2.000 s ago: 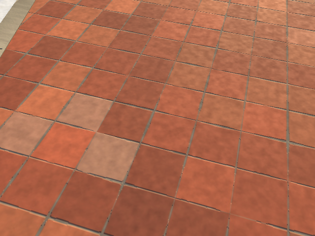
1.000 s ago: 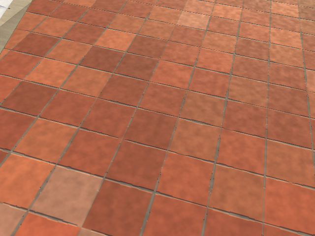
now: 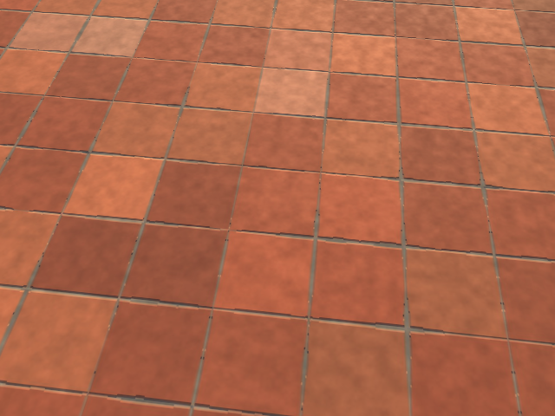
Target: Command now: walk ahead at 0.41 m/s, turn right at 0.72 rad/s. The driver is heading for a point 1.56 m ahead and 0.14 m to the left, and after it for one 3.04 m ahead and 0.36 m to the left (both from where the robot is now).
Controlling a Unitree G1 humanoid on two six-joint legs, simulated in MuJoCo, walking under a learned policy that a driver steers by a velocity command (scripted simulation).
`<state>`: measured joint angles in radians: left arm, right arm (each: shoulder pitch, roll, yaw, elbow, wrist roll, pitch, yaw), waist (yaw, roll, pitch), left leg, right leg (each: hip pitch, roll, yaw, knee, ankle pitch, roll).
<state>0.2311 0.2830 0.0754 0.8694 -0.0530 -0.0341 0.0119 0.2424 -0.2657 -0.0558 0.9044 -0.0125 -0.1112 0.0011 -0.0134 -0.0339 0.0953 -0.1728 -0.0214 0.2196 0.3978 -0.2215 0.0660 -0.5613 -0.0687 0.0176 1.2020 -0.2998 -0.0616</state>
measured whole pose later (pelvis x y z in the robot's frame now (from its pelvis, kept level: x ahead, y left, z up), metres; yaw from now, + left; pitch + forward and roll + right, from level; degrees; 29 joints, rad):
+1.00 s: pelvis +0.28 +0.06 +0.01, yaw +20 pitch +4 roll -4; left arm 0.05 0.32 0.12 0.77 -0.01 -0.05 0.01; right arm 0.32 -0.29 -0.09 0.74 0.03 -0.03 -0.02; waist -0.02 -0.02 -0.01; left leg -0.25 -0.02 -0.10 0.41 -0.24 0.07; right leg -0.56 0.00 0.05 0.91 -0.23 0.02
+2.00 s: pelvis +1.08 +0.08 +0.00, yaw -15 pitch +2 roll +2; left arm 0.16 0.36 0.04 0.75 0.05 -0.05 -0.04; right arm 0.35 -0.34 -0.06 0.80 -0.04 -0.09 0.00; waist -0.04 -0.03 0.01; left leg -0.24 -0.03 0.04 0.47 -0.26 0.02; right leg -0.49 0.04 0.06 1.23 -0.33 -0.10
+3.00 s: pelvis +2.02 +0.04 -0.02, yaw +33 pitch +2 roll +0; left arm 0.00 0.28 -0.03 0.56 0.03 -0.06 -0.02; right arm 0.45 -0.35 -0.08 0.81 0.00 -0.06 0.02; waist -0.12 0.01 0.03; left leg 0.09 -0.16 -0.27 0.35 -0.43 0.15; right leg -0.64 -0.09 0.08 0.57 0.00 0.04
